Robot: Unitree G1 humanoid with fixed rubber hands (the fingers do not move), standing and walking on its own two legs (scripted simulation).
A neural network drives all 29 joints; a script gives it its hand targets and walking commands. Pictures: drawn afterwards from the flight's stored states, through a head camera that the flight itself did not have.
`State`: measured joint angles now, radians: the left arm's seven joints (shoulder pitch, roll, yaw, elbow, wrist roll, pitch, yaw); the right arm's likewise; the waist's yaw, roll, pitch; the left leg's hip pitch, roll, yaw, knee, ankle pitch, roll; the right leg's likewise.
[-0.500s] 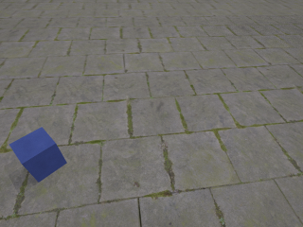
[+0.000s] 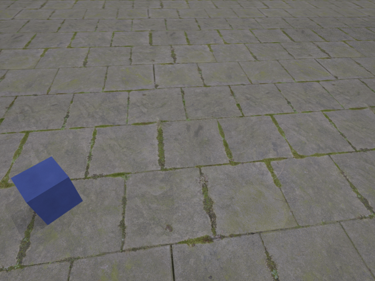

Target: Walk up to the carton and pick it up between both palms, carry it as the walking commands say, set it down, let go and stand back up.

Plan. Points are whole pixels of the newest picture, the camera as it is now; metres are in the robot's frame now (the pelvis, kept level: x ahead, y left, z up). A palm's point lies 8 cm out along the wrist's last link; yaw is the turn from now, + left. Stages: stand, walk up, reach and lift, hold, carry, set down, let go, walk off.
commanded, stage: stand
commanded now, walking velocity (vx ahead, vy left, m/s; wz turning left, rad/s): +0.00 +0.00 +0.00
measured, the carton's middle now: (49, 190) +0.72 +0.78 -0.66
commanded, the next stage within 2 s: walk up in 0.46 s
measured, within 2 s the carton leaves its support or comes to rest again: neither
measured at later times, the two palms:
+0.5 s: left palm out of the picture +0.09 +0.29 -0.12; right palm out of the picture +0.08 -0.29 -0.11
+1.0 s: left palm out of the picture +0.03 +0.45 -0.13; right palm out of the picture +0.19 -0.23 -0.11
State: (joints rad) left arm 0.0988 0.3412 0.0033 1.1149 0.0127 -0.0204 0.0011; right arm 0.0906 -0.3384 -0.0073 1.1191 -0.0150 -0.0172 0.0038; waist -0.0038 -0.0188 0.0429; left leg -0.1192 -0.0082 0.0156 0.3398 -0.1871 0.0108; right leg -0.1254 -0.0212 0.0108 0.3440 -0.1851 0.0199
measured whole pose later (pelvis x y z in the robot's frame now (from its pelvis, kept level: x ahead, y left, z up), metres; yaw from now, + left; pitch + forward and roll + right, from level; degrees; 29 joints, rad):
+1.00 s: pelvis +0.03 +0.08 -0.04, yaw +18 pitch -3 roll -1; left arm 0.15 0.49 0.11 0.94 0.05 -0.03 0.01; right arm 0.22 -0.44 -0.13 0.85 -0.04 0.03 0.14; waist -0.05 -0.02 0.09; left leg -0.44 0.05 -0.01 0.75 -0.25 0.00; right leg -0.26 -0.13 -0.06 0.97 -0.61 -0.01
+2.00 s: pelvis +0.25 +0.34 -0.02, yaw +49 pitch -3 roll +0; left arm 0.37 0.41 0.07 0.78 0.03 -0.10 -0.04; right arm 0.34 -0.43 -0.06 0.83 -0.01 -0.03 0.06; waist 0.04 0.04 0.06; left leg -0.49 -0.02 -0.06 0.97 -0.38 0.03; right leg -0.25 -0.09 -0.14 0.58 -0.28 -0.02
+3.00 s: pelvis +0.32 +0.45 -0.02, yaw +49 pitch -2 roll +0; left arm 0.12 0.38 0.02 1.00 0.00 0.02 -0.04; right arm 0.19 -0.38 -0.02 1.04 -0.02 -0.04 -0.01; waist -0.01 -0.05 0.05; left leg -0.28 0.04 0.07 0.55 -0.23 -0.01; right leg -0.28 -0.03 -0.04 0.56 -0.25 0.00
